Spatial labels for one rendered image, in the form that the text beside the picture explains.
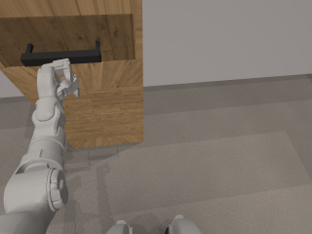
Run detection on robot left upper arm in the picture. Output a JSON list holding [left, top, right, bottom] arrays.
[[0, 168, 69, 234]]

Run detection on robot left shin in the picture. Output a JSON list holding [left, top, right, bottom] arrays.
[[116, 220, 127, 225]]

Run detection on robot right thigh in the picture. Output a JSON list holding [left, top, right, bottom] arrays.
[[168, 218, 203, 234]]

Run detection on left robot hand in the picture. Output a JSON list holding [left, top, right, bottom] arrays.
[[37, 58, 80, 103]]

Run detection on drawer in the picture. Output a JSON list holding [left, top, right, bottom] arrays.
[[0, 14, 136, 67]]

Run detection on robot left forearm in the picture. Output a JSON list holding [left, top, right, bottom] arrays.
[[3, 97, 66, 213]]

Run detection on handle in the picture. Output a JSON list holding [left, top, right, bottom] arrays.
[[20, 40, 101, 67]]

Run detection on cabinet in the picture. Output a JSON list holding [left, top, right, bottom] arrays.
[[0, 0, 144, 149]]

